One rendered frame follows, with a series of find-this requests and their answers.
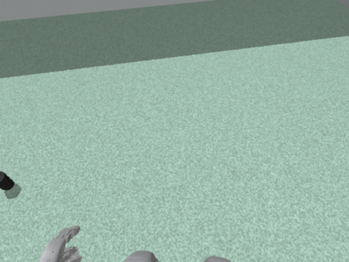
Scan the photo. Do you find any left robot hand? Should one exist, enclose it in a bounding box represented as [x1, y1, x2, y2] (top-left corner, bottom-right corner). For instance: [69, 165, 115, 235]
[38, 225, 82, 262]

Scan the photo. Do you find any cup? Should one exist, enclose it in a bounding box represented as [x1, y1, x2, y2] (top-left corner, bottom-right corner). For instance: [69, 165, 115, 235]
[0, 171, 14, 190]

